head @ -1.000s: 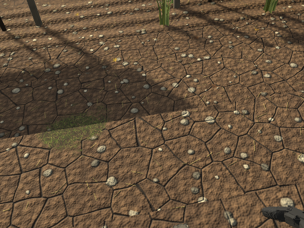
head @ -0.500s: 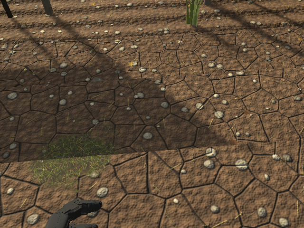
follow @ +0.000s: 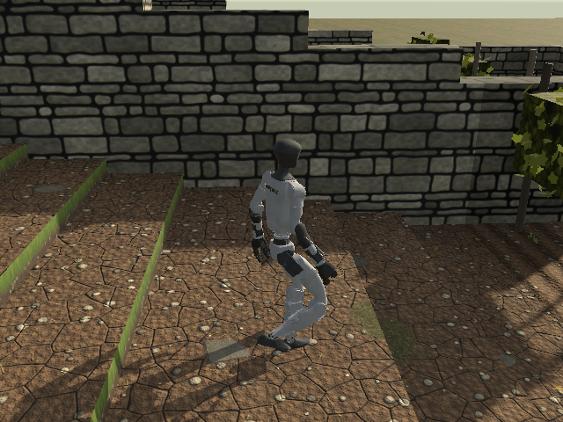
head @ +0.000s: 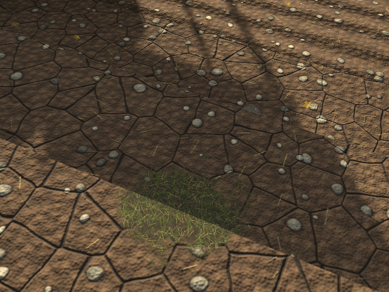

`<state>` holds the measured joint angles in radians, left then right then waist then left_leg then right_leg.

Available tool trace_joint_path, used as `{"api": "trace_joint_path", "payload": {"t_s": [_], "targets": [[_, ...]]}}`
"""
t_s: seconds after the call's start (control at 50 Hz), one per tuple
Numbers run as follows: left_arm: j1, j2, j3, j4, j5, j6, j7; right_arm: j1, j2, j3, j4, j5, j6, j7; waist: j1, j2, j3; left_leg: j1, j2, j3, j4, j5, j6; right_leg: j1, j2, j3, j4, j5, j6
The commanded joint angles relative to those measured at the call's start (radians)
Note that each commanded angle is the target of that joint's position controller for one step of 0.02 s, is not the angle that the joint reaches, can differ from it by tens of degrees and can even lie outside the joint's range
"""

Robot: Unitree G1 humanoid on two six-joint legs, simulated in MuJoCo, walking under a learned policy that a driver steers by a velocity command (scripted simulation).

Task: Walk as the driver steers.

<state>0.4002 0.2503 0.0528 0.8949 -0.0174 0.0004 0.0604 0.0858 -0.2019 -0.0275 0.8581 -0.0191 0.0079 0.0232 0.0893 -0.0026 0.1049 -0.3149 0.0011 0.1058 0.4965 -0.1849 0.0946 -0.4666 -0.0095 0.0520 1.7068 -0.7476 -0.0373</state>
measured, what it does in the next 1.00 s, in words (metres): walks ahead, turning right: right foot, then left foot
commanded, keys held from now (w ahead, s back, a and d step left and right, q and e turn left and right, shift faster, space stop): e+shift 0.64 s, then q+shift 0.30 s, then w+q+shift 0.06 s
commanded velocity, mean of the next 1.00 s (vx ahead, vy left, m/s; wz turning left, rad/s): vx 0.02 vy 0.00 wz -0.47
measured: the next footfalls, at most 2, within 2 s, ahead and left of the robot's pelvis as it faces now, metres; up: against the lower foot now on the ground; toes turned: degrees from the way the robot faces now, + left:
right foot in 0.30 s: +0.14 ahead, -0.14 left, +0.00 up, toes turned -19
left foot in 0.82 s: +0.23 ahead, +0.02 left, +0.00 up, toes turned -39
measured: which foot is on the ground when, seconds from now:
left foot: down 0.00-0.30, up 0.32-0.80, down 0.82-1.00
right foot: up 0.00-0.28, down 0.30-0.84, up 0.86-1.00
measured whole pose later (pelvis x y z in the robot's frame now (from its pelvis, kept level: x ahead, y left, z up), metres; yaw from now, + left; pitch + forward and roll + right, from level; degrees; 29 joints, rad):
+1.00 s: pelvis +0.14 -0.02 +0.01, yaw -28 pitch +2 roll -2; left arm 0.18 0.27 0.03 0.66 0.03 0.03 -0.02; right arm 0.28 -0.27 -0.03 0.70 -0.01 0.04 0.03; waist -0.03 -0.02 0.01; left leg -0.30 -0.08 -0.15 0.50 -0.22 0.05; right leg -0.34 0.10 0.09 0.69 -0.40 -0.01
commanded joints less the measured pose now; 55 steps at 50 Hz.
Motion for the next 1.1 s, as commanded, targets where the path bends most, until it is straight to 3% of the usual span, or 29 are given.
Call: {"api": "trace_joint_path", "payload": {"t_s": [0.02,0.04,0.06,0.12,0.14,0.18,0.26,0.28,0.3,0.32,0.34,0.36,0.38,0.42,0.46,0.5,0.58,0.64,0.7,0.76,0.8,0.82,0.84,0.86,0.88,0.94,0.98,1.02,1.1], "targets": [[0.078,0.098,0.016,-0.05,0.064,0.036,-0.007,0.013,-0.174,-0.035,-0.092,0.018,-0.018,-0.065,-0.048,0.103,-0.265,0.231,0.482,-0.192,-0.156,0.567,0.195,-0.237,-0.051,-0.054,-0.104,0.366,0.047],[0.029,0.113,0.026,-0.064,0.059,0.054,-0.02,-0.002,-0.14,-0.02,-0.088,0.003,-0.023,-0.072,-0.038,0.085,-0.163,0.044,0.446,-0.123,-0.203,0.523,0.197,-0.143,-0.053,-0.06,-0.218,0.443,0.086],[0.006,0.093,0.028,-0.078,0.053,0.059,-0.033,0.03,-0.131,-0.017,-0.071,-0.005,-0.024,-0.074,-0.035,0.081,-0.129,0.009,0.409,-0.073,-0.183,0.56,0.188,-0.116,-0.053,-0.071,-0.3,0.485,0.091],[-0.049,0.015,0.006,-0.127,0.044,0.051,-0.061,0.067,-0.12,-0.016,-0.051,-0.007,-0.034,-0.083,-0.035,0.146,-0.158,0.035,0.339,0.016,-0.111,0.51,0.111,-0.044,-0.078,-0.075,-0.655,0.602,0.055],[-0.049,0.002,0.004,-0.132,0.041,0.049,-0.07,0.058,-0.119,-0.018,-0.056,0.001,-0.036,-0.079,-0.035,0.164,-0.171,0.027,0.33,0.043,-0.1,0.486,0.097,0.009,-0.071,-0.092,-0.731,0.607,0.036],[-0.08,0.016,0.012,-0.165,0.039,0.058,-0.085,0.065,-0.135,-0.029,-0.07,0.001,-0.027,-0.062,-0.041,0.172,-0.184,0.01,0.355,0.057,-0.072,0.303,0.072,0.072,-0.043,-0.135,-0.794,0.563,0.009],[-0.164,0.02,0.025,-0.237,0.04,0.067,-0.089,0.097,-0.165,-0.052,-0.091,0.004,0.015,-0.055,-0.065,0.104,-0.125,-0.012,0.413,0.048,0.002,-0.024,0.013,0.124,-0.022,-0.168,-0.965,0.405,-0.033],[-0.145,0.029,0.029,-0.241,0.041,0.055,-0.09,0.127,-0.173,-0.059,-0.088,0.0,0.024,-0.048,-0.056,0.021,-0.136,-0.026,0.382,0.075,0.108,-0.111,-0.023,0.191,-0.019,-0.136,-1.062,0.446,-0.05],[-0.082,0.121,0.051,-0.235,0.045,0.032,-0.077,0.175,-0.145,-0.057,-0.097,-0.008,0.034,-0.035,-0.045,-0.231,-0.155,-0.124,0.264,0.154,0.415,-0.281,-0.096,0.284,-0.149,0.135,-1.258,0.627,-0.106],[-0.01,0.252,0.078,-0.25,0.033,0.026,-0.072,0.087,-0.087,-0.035,-0.205,-0.005,0.042,-0.025,-0.015,-0.391,-0.177,-0.45,0.013,0.077,0.683,-0.606,-0.159,0.408,-0.395,0.645,-1.366,0.995,-0.296],[0.061,0.265,0.091,-0.228,0.015,0.033,-0.064,0.0,-0.101,-0.027,-0.229,-0.019,0.045,-0.027,0.029,-0.207,-0.226,-0.512,0.01,-0.113,0.771,-0.55,-0.153,0.456,-0.379,0.649,-1.396,0.875,-0.352],[0.019,0.24,0.083,-0.226,0.024,0.042,-0.05,-0.02,-0.099,-0.026,-0.234,-0.006,0.041,-0.032,0.008,-0.153,-0.188,-0.535,0.018,-0.153,0.783,-0.449,-0.144,0.416,-0.338,0.557,-1.386,0.748,-0.338],[-0.063,0.199,0.07,-0.239,0.031,0.053,-0.038,-0.015,-0.09,-0.022,-0.224,-0.002,0.031,-0.042,-0.037,-0.116,-0.136,-0.534,0.036,-0.16,0.77,-0.341,-0.139,0.359,-0.274,0.445,-1.366,0.706,-0.296],[-0.182,0.14,0.051,-0.283,0.023,0.066,-0.033,0.038,-0.122,-0.028,-0.204,-0.027,0.035,-0.049,-0.085,-0.098,-0.156,-0.436,0.036,-0.144,0.732,-0.212,-0.144,0.27,-0.166,0.304,-1.339,0.789,-0.227],[-0.168,0.162,0.059,-0.289,0.022,0.061,-0.044,0.045,-0.112,-0.023,-0.215,-0.032,0.05,-0.041,-0.083,-0.04,-0.19,-0.394,0.015,-0.14,0.691,-0.178,-0.153,0.26,-0.129,0.285,-1.326,0.829,-0.199],[-0.145,0.199,0.073,-0.291,0.022,0.057,-0.05,0.033,-0.104,-0.016,-0.236,-0.024,0.057,-0.037,-0.072,-0.028,-0.2,-0.389,0.004,-0.151,0.615,-0.156,-0.166,0.268,-0.112,0.311,-1.328,0.766,-0.185],[-0.132,0.221,0.084,-0.306,0.028,0.066,-0.059,-0.017,-0.128,-0.018,-0.271,-0.023,0.058,-0.038,-0.036,-0.085,-0.173,-0.386,-0.01,-0.19,0.49,-0.099,-0.174,0.244,-0.089,0.413,-1.364,0.477,-0.174],[-0.126,0.238,0.088,-0.312,0.035,0.065,-0.068,-0.041,-0.138,-0.017,-0.287,-0.017,0.044,-0.041,-0.021,-0.1,-0.177,-0.353,-0.033,-0.218,0.407,-0.102,-0.161,0.245,-0.084,0.497,-1.368,0.396,-0.171],[-0.138,0.198,0.067,-0.311,0.044,0.057,-0.076,0.008,-0.148,-0.019,-0.264,-0.006,0.033,-0.046,-0.021,-0.138,-0.206,-0.249,-0.02,-0.187,0.346,-0.108,-0.137,0.244,-0.101,0.456,-1.346,0.507,-0.17],[-0.158,0.152,0.039,-0.299,0.052,0.05,-0.086,0.057,-0.142,-0.015,-0.249,0.01,0.028,-0.035,-0.045,-0.149,-0.213,-0.036,-0.016,-0.138,0.232,-0.163,-0.097,0.157,-0.103,0.426,-1.346,0.605,-0.164],[-0.178,0.099,0.007,-0.286,0.047,0.046,-0.074,0.114,-0.096,-0.003,-0.218,0.009,0.027,-0.027,-0.093,-0.108,-0.202,0.175,-0.008,-0.125,-0.027,-0.058,-0.067,0.073,-0.08,0.384,-1.342,0.502,-0.114],[-0.123,0.09,0.001,-0.265,0.058,0.04,-0.066,0.092,-0.099,0.001,-0.221,-0.003,0.02,-0.029,-0.068,-0.069,-0.177,0.232,0.012,-0.195,-0.103,-0.033,-0.061,0.047,-0.056,0.346,-1.324,0.459,-0.076],[-0.087,0.086,0.003,-0.26,0.062,0.035,-0.06,0.09,-0.166,-0.008,-0.238,-0.019,0.008,-0.029,-0.05,0.073,-0.165,0.221,0.16,-0.403,-0.189,-0.069,-0.035,0.044,0.014,0.247,-1.164,0.408,-0.037],[-0.127,0.119,0.011,-0.29,0.047,0.034,-0.062,0.037,-0.241,-0.024,-0.247,-0.021,0.009,-0.024,-0.022,0.204,-0.101,0.077,0.256,-0.587,-0.244,-0.036,0.036,0.042,0.093,0.106,-1.183,0.394,-0.007],[-0.162,0.161,0.022,-0.284,0.047,0.033,-0.061,0.044,-0.233,-0.033,-0.246,-0.005,0.011,-0.014,-0.036,0.172,-0.068,0.035,0.236,-0.611,-0.241,-0.063,0.05,0.082,0.076,0.075,-1.167,0.404,0.005],[-0.234,0.151,0.025,-0.298,0.04,0.021,-0.069,0.13,-0.289,-0.065,-0.234,0.009,0.015,-0.004,-0.092,0.191,-0.08,0.12,0.163,-0.6,-0.183,0.03,0.049,0.013,0.115,0.023,-1.038,0.364,0.021],[-0.261,0.135,0.017,-0.315,0.058,0.013,-0.082,0.222,-0.29,-0.078,-0.206,0.008,0.022,0.003,-0.121,0.154,-0.141,0.2,0.133,-0.66,-0.228,-0.378,0.082,-0.059,0.119,0.026,-0.942,0.287,0.036],[-0.299,0.128,0.013,-0.325,0.054,0.005,-0.093,0.239,-0.283,-0.087,-0.201,0.008,0.034,0.016,-0.135,0.187,-0.112,0.193,0.125,-0.719,-0.285,-0.56,0.101,-0.097,0.111,0.026,-0.917,0.276,0.045],[-0.306,0.101,0.001,-0.312,0.034,-0.029,-0.077,0.179,-0.271,-0.097,-0.209,0.014,0.031,0.018,-0.101,0.155,-0.106,0.048,0.032,-0.666,-0.258,-0.397,0.077,0.138,0.132,0.022,-1.133,0.33,0.047]]}}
